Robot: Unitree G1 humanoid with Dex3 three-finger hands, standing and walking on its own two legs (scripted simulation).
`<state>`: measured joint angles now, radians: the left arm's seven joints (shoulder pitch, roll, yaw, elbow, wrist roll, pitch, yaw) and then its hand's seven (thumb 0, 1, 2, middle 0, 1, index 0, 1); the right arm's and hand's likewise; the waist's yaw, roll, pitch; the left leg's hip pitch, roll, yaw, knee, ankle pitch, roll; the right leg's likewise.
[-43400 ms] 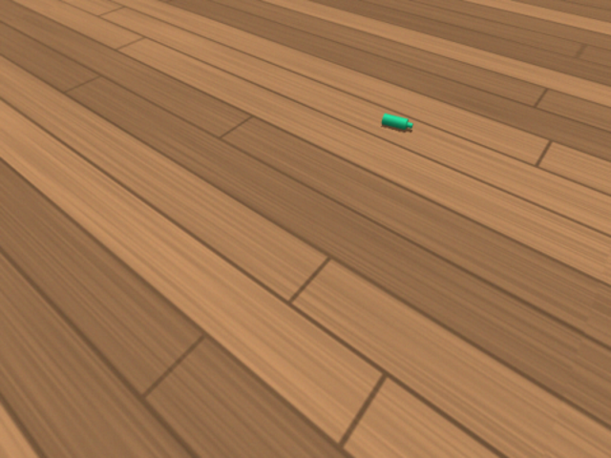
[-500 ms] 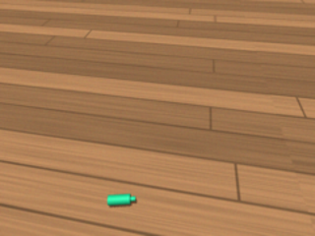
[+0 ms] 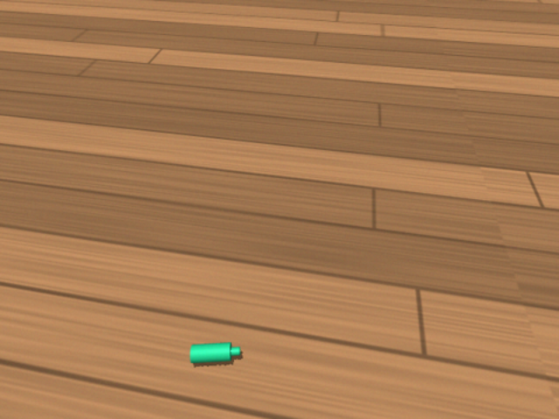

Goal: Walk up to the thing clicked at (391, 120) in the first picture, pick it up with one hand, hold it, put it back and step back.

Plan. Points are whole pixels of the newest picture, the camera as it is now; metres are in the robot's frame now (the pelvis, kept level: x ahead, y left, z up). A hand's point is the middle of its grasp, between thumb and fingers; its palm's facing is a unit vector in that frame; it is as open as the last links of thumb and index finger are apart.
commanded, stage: stand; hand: left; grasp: from above
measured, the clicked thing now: (216, 352) +0.46 +0.25 -0.75
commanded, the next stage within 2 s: step back in 0.28 s
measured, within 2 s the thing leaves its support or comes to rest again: neither
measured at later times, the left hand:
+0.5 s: hand out of the picture +0.06 +0.26 -0.16, palm faces -0.01 -0.91 -0.41, open 7.3 cm
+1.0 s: hand out of the picture -0.01 +0.28 -0.17, palm faces +0.00 -0.93 -0.36, open 7.3 cm
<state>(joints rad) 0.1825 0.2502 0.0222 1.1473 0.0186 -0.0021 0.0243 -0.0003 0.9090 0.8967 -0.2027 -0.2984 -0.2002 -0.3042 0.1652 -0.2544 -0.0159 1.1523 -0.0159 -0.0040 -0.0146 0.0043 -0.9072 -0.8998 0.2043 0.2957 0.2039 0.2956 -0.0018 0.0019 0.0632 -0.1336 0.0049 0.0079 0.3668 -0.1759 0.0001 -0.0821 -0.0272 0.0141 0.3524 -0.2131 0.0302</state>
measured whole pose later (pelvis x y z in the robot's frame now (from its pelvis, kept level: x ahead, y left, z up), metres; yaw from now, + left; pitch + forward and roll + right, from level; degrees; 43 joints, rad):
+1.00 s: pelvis -0.13 +0.02 -0.01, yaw +1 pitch -1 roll -2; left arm 0.09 0.39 0.07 0.86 0.01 0.06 0.03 0.00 0.91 0.90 -0.20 -0.30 -0.20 -0.30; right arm 0.17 -0.35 -0.03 0.93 -0.03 0.03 -0.01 0.01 -0.90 -0.90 0.21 0.30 0.21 0.30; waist -0.02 -0.03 0.19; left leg -0.26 -0.01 -0.01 0.58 -0.30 0.04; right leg -0.48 0.11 0.14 1.12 -0.50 0.00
